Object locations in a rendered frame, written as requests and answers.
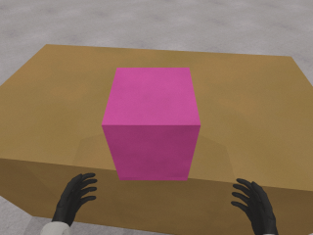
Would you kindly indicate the robot right hand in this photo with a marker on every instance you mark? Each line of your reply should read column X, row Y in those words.
column 258, row 210

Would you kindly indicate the left robot forearm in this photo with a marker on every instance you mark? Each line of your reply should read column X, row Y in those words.
column 56, row 228

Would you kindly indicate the pedestal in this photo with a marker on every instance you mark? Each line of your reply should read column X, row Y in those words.
column 256, row 115

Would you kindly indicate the carton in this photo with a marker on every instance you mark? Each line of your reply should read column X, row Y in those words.
column 152, row 123

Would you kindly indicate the robot left hand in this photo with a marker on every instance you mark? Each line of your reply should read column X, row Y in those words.
column 71, row 201

